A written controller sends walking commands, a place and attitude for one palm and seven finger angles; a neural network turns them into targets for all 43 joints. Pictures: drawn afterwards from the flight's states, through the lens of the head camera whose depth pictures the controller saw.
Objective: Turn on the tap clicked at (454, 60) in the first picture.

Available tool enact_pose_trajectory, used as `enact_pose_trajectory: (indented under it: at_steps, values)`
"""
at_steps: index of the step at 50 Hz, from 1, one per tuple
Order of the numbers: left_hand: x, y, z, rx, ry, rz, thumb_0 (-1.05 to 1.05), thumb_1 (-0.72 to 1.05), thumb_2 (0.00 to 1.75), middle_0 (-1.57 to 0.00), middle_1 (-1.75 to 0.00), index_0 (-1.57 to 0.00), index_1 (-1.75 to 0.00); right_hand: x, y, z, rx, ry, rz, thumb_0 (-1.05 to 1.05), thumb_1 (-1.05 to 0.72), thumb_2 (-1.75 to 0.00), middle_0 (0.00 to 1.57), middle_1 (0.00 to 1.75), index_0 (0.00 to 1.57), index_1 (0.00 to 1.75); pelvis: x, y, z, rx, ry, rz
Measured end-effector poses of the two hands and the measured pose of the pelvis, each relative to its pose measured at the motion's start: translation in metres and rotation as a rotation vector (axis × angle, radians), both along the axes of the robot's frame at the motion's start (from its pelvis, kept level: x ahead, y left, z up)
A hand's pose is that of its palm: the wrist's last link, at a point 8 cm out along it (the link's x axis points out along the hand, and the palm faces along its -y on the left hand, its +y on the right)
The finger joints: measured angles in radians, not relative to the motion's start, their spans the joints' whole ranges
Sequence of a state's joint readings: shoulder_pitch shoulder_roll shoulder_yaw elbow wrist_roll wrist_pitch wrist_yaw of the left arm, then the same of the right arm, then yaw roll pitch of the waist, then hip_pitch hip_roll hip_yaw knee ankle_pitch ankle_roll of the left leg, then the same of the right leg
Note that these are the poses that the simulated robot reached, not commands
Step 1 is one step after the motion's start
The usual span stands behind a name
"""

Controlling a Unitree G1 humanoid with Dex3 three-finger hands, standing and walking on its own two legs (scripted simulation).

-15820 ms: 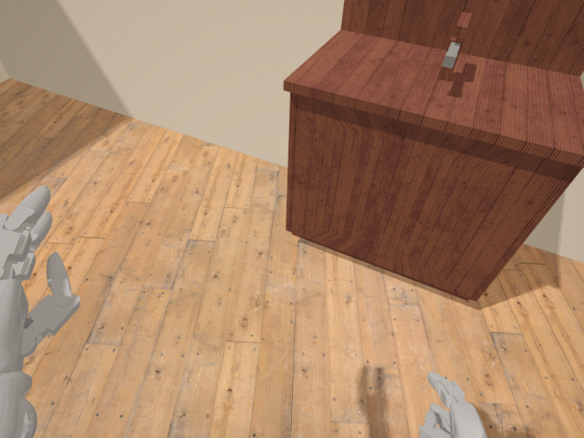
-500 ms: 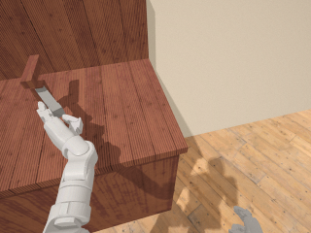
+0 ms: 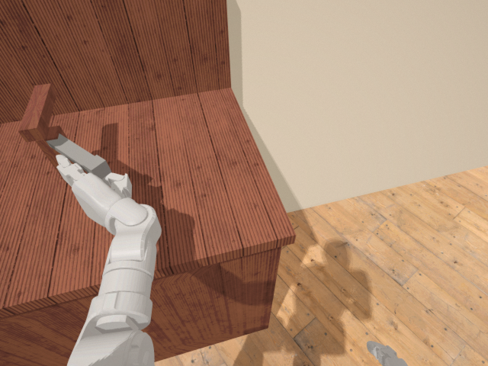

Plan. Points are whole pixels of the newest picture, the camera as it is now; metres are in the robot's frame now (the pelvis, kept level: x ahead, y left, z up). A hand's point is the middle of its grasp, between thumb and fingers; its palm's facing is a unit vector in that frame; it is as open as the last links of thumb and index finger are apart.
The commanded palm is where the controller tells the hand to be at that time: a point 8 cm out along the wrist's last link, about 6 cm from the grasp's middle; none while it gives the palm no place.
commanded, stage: push the lever round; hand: left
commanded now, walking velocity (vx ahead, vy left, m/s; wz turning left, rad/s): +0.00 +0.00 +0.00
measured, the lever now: (97, 168) +0.39 +0.27 +0.12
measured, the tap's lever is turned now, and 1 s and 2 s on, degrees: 40 74 74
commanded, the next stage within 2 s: lift the hand up off the lever in 0.54 s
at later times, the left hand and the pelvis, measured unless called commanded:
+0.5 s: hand (135, 172) +0.41 +0.22 +0.10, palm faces +0.85 -0.52 -0.10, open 8.2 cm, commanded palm +0.37 +0.23 +0.10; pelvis -0.01 +0.00 +0.00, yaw +0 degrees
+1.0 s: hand (136, 158) +0.43 +0.22 +0.11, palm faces +0.85 -0.52 -0.09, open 7.9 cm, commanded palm +0.37 +0.24 +0.12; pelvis -0.01 -0.01 +0.00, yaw -1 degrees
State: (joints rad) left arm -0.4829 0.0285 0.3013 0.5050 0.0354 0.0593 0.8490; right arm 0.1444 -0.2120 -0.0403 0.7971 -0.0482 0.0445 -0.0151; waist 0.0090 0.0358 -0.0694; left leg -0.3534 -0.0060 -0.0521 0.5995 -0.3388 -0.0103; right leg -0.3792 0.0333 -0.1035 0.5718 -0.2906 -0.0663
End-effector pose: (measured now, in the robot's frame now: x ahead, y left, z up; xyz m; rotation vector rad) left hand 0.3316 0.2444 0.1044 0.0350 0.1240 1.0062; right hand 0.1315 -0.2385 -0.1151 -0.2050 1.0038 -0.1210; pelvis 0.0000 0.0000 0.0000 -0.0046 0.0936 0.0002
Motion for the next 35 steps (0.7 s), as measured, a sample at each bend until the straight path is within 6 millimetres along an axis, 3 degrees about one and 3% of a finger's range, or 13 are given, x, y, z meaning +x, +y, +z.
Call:
enact_pose_trajectory:
  at_steps: [19, 35]
  values:
    - [0.01, -0.007, 0.001, 0.002, 0.011, 0.005, 0.02, 0.9, 0.9, -0.15, -0.15, -0.07, -0.12, -0.005, 0.01, -0.003, 0.007, 0.001, 0.026, 0.01, -0.91, -0.9, 0.2, 0.3, 0.2, 0.3, -0.01, 0.003, -0.003, -0.004, 0.012, 0.008]
    - [0.035, -0.019, 0.001, 0.014, 0.023, 0.019, 0.02, 0.9, 0.9, -0.15, -0.15, -0.05, -0.12, -0.048, -0.009, -0.017, 0.002, 0.098, -0.027, 0.01, -0.91, -0.9, 0.21, 0.3, 0.2, 0.3, -0.012, -0.005, -0.007, 0.002, 0.051, -0.001]
